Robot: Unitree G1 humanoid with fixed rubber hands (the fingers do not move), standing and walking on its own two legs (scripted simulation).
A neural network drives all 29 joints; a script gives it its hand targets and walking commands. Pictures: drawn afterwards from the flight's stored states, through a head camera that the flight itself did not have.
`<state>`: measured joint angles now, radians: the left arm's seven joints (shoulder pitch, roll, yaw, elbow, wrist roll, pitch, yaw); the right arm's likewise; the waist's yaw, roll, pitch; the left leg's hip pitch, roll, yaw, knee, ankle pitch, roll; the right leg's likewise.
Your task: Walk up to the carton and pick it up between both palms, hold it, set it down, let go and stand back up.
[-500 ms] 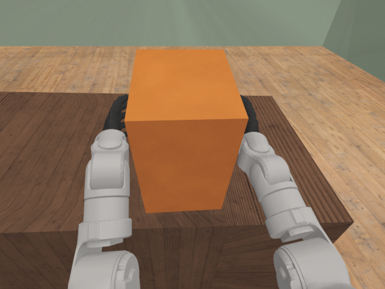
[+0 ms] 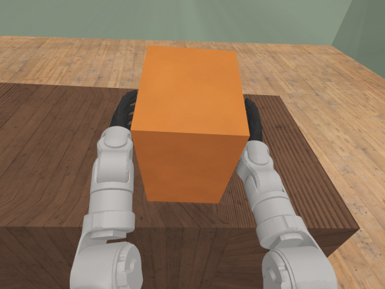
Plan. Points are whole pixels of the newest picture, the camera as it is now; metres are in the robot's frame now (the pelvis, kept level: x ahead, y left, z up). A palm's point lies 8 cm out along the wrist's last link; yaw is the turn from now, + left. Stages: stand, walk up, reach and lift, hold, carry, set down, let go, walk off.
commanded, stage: set down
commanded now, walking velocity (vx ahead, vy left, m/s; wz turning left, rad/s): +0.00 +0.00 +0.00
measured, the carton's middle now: (187, 133) +0.40 +0.00 +0.15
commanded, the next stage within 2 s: none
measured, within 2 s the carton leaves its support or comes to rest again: neither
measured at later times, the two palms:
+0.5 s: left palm (130, 134) +0.41 +0.12 +0.14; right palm (251, 146) +0.38 -0.14 +0.14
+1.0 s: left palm (135, 139) +0.43 +0.12 +0.11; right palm (248, 152) +0.39 -0.14 +0.11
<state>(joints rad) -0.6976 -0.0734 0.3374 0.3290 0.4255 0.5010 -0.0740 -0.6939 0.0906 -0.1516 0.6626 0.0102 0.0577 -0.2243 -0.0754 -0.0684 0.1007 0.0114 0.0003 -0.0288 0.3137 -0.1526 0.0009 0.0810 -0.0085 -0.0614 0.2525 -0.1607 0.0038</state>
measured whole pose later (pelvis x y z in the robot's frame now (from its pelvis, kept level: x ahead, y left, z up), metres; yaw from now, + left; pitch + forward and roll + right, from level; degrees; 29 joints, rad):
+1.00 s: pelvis +0.02 +0.01 +0.00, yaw -2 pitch -3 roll -1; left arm -0.78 -0.02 0.34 0.81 0.35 0.19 -0.01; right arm -0.70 0.12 -0.35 0.90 -0.12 -0.17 -0.21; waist -0.06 -0.05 0.04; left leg -0.10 0.01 0.02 0.30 -0.16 0.01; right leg -0.02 -0.01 -0.05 0.20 -0.13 0.02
